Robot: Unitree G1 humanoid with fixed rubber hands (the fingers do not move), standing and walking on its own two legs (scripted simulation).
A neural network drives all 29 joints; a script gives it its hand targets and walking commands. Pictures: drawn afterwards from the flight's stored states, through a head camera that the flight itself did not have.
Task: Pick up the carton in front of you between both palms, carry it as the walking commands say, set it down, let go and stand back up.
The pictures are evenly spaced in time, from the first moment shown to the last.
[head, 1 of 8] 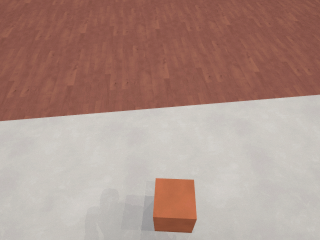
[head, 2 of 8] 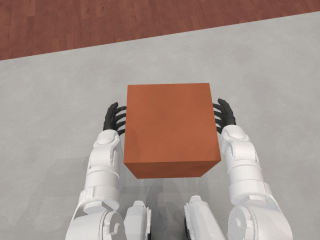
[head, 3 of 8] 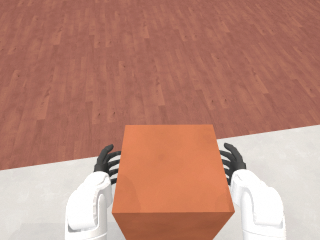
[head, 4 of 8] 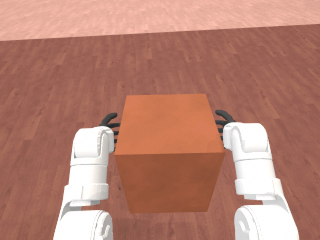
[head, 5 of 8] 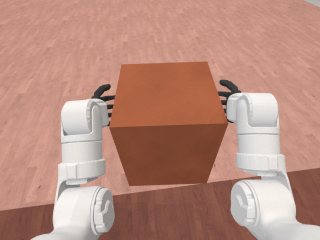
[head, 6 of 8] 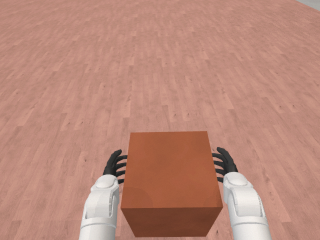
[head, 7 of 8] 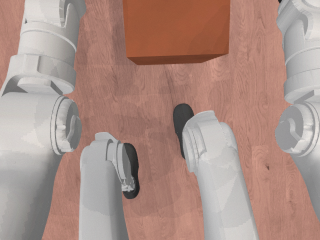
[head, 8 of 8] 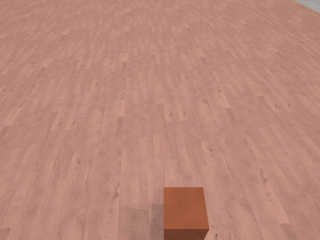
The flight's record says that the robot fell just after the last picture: no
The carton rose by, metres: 1.12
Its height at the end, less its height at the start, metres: +0.38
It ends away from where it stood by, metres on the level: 5.16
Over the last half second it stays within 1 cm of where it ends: yes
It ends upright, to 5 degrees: yes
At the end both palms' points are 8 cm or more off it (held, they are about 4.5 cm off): yes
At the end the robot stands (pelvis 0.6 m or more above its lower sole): yes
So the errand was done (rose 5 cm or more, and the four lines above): yes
